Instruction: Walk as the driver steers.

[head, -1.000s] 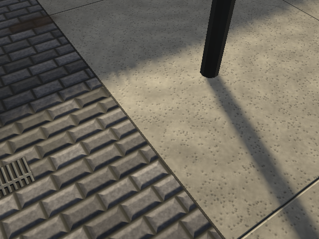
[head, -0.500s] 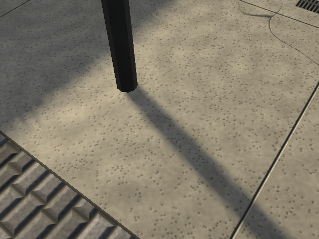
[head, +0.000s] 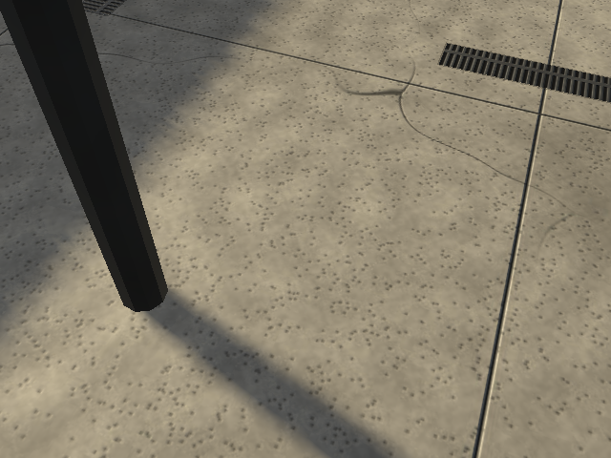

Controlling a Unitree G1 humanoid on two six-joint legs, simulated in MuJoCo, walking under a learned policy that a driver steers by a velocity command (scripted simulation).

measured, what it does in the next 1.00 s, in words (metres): walks ahead, turning right: right foot, then left foot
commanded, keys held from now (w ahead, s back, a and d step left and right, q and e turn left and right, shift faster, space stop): w+e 0.12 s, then w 0.50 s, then w+e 0.38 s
